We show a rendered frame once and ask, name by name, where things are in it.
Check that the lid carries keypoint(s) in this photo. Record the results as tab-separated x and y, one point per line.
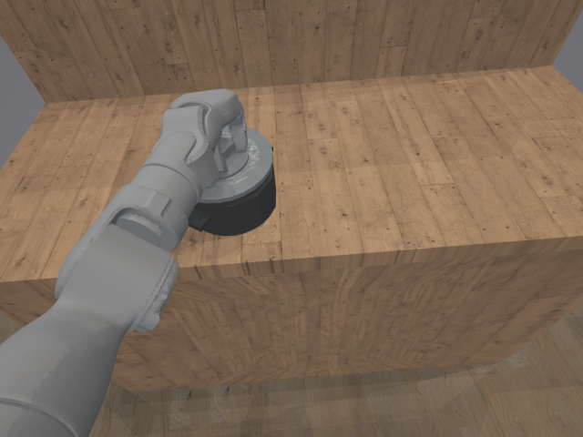
246	170

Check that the table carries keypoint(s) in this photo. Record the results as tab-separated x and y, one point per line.
428	162

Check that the pot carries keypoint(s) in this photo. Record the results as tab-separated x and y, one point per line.
238	216

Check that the left robot forearm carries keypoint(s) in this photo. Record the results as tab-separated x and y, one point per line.
156	204

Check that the left robot hand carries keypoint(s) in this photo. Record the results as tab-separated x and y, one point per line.
232	114

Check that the knob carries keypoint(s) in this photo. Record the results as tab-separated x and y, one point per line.
227	146

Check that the left robot upper arm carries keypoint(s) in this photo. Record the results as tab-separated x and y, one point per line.
55	371

